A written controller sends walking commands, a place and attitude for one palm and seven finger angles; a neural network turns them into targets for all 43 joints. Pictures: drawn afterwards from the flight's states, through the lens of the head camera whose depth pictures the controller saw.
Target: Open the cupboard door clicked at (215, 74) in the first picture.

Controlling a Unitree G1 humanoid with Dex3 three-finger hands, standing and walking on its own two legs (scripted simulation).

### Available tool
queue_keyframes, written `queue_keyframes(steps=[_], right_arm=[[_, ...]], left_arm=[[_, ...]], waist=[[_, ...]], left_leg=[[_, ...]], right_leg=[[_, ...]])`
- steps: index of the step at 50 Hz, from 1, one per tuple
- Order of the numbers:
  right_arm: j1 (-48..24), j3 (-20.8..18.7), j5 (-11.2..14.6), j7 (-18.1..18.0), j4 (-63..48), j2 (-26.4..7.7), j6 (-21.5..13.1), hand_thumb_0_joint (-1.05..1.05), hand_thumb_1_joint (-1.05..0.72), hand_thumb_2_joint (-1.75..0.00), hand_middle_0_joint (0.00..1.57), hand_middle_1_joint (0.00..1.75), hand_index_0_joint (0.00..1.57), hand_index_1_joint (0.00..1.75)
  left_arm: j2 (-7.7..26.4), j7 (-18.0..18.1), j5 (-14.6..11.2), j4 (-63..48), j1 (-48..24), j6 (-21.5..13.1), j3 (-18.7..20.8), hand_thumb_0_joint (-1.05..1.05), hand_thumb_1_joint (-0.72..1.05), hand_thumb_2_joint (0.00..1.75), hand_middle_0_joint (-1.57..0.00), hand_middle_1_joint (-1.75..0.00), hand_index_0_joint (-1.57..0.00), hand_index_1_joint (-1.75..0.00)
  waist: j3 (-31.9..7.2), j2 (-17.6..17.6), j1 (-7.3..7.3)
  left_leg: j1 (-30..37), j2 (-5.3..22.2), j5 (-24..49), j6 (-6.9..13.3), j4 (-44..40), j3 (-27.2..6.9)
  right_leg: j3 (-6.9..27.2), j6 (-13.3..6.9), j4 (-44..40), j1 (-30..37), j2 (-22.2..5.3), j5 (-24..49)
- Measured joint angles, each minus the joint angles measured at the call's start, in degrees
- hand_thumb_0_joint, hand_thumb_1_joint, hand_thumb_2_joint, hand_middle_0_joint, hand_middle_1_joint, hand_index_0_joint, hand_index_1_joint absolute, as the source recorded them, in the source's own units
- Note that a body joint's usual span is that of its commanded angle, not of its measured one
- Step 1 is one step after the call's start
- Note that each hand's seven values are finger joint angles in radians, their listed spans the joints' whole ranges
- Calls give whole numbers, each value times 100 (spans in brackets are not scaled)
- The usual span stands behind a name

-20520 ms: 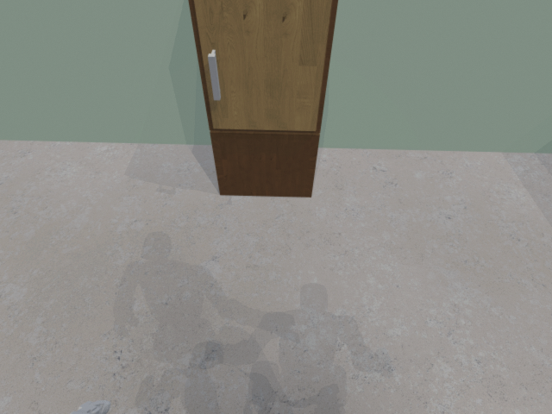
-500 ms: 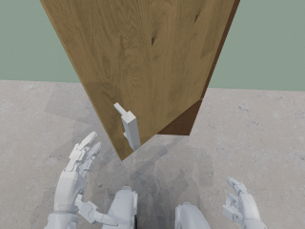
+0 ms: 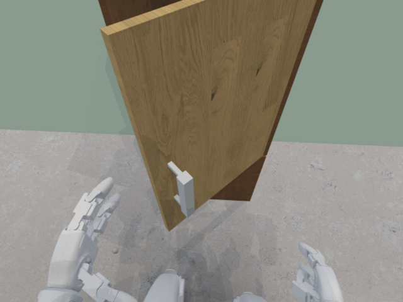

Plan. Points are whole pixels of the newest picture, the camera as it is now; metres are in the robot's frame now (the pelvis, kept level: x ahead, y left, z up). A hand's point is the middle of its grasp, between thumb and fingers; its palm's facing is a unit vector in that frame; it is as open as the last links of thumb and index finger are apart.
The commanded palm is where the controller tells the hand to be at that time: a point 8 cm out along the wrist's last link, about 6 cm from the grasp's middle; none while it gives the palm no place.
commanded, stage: draw the hand back to the body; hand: left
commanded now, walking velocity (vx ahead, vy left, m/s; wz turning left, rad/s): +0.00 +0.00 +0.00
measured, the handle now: (180, 190) +0.35 +0.07 -0.01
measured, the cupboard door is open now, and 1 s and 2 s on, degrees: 44 44 44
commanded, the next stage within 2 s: step back with the hand held close in 1.18 s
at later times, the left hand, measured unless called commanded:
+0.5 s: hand (39, 210) +0.22 +0.24 +0.16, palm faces +0.29 -0.87 -0.40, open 12.7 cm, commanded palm +0.18 +0.28 +0.20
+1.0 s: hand out of the picture +0.24 +0.25 +0.25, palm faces +0.44 -0.80 -0.42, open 7.7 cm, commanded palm +0.19 +0.29 +0.27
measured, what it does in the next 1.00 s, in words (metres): rises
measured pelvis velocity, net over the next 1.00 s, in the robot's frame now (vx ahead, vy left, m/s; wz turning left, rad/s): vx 0.05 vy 0.00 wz -0.01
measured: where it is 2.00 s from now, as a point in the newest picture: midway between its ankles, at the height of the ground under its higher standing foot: outside the picture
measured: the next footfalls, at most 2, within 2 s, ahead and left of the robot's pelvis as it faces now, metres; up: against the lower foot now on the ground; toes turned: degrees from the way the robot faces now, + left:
none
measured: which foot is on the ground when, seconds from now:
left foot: down 0.00-1.00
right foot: down 0.00-1.00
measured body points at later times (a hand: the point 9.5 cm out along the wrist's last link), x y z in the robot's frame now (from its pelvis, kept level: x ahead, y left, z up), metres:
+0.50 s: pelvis +0.04 +0.01 +0.08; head +0.03 -0.01 +0.53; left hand +0.20 +0.28 +0.19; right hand +0.22 -0.21 +0.00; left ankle +0.06 +0.12 -0.64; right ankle -0.02 -0.11 -0.64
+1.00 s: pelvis +0.05 +0.00 +0.10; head +0.03 -0.03 +0.55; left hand +0.21 +0.29 +0.27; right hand +0.24 -0.23 +0.01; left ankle +0.06 +0.12 -0.64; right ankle -0.02 -0.11 -0.64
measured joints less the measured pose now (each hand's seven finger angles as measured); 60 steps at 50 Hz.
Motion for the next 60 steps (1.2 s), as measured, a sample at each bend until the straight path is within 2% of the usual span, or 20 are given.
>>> queue_keyframes(steps=[6, 9, 12, 16, 20, 32, 44, 51, 60], right_arm=[[57, -50, 61, -29, -29, -91, -63, 2, -90, -90, 20, 30, 20, 30], [106, -30, 81, -190, -75, -90, 108, 2, -90, -90, 20, 30, 20, 30], [126, 37, 75, -307, -131, -103, 224, 2, -90, -90, 20, 30, 20, 30], [166, 142, 45, -392, -105, -132, 176, 2, -90, -90, 20, 30, 20, 30], [153, 225, 30, -398, 66, -155, 55, 2, -90, -90, 20, 30, 20, 30], [-72, 238, -14, -203, 569, -141, -250, 2, -90, -90, 20, 30, 20, 30], [-265, 91, -60, -78, 882, -193, -339, 2, -90, -90, 20, 30, 20, 30], [-286, 3, -79, -66, 952, -224, -286, 2, -90, -90, 20, 30, 20, 30], [-270, -37, -91, -116, 1057, -206, -366, 2, -90, -90, 20, 30, 20, 30]], left_arm=[[160, -142, -187, -221, 164, 91, 261, -1, -47, 31, -15, -30, -15, -30], [421, 448, 381, -434, 256, 684, 249, -1, -41, 33, -16, -30, -16, -30], [526, 1025, 749, -596, 449, 1337, 187, -1, -34, 37, -16, -30, -16, -30], [617, 1448, 949, -697, 539, 1828, 185, -1, -22, 42, -17, -30, -17, -30], [650, 1643, 1011, -712, 387, 2015, 336, -1, -9, 47, -17, -30, -17, -30], [723, 1624, 962, -1046, 71, 1976, 983, 0, 32, 65, -19, -30, -19, -30], [868, 1591, 872, -1168, -355, 1740, 1782, 1, 73, 82, -20, -30, -20, -30], [683, 1505, 863, -989, -325, 1787, 1620, 1, 85, 88, -21, -30, -21, -30], [734, 1492, 860, -1024, -294, 1693, 1635, 1, 88, 89, -21, -30, -21, -30]], waist=[[54, -15, -23], [64, -70, 55], [123, -24, 57], [226, 25, 94], [342, 35, 156], [645, 45, 250], [867, 68, 340], [960, 72, 329], [1035, 73, 324]], left_leg=[[569, -8, 73, 16, -388, 0], [989, -21, 171, 13, -758, 96], [1487, -47, 315, 53, -1232, 172], [2084, -93, 494, 89, -1793, 240], [2601, -143, 628, 104, -2238, 274], [3833, -222, 955, 108, -3319, 385], [4433, -196, 1232, 43, -3965, 407], [4589, -161, 1348, 4, -4166, 409], [4730, -101, 1417, -55, -4270, 381]], right_leg=[[-3, 25, -480, 597, 9, 139], [86, 50, -822, 962, -11, 261], [152, 77, -1307, 1432, -33, 444], [206, 113, -1888, 2010, -71, 663], [229, 138, -2352, 2524, -111, 820], [320, 167, -3462, 3719, -171, 1214], [341, 112, -4091, 4286, -129, 1499], [347, 69, -4250, 4414, -88, 1595], [326, 10, -4361, 4560, -21, 1664]])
